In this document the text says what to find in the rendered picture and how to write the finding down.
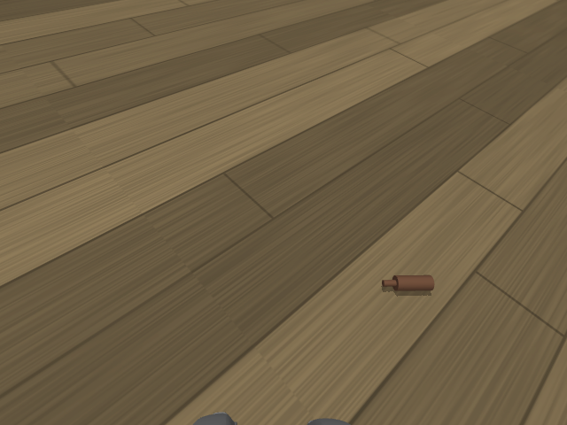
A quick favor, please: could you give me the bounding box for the bottle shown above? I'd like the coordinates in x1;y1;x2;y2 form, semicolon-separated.
382;275;434;291

